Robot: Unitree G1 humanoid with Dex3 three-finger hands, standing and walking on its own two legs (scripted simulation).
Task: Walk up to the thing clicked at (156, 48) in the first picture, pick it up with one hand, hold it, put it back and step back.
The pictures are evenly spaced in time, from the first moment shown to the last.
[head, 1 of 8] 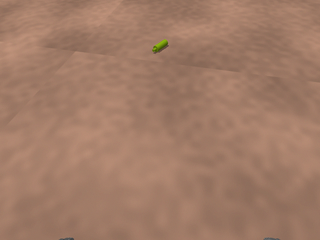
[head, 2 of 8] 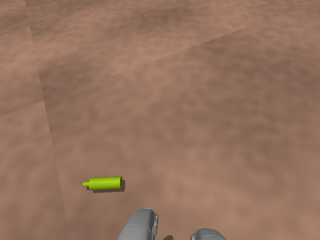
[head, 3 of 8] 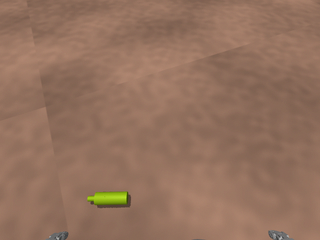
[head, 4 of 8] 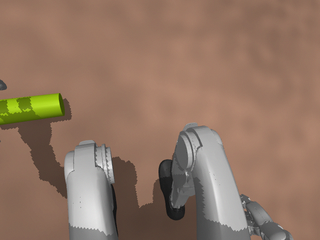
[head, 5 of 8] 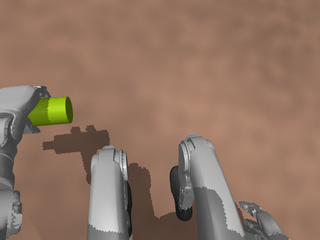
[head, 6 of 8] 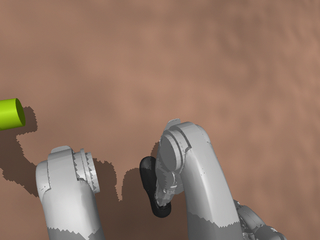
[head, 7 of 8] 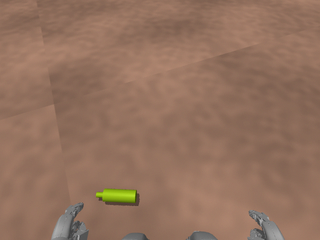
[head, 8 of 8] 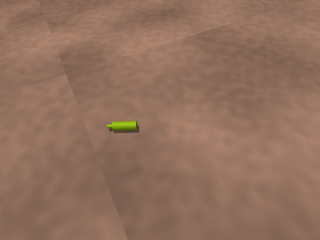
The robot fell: no
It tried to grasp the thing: yes
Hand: left
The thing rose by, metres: 0.68
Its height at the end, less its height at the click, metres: +0.00
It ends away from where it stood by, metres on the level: 0.01
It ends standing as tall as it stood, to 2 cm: yes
